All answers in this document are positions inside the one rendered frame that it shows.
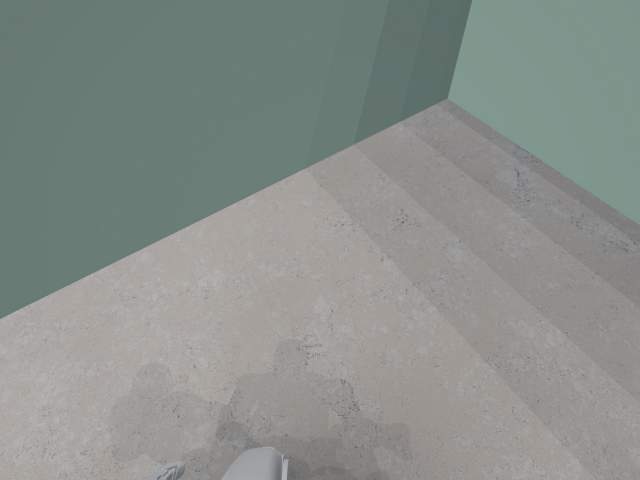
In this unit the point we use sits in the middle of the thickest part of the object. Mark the left robot thigh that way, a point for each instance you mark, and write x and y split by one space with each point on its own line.
259 464

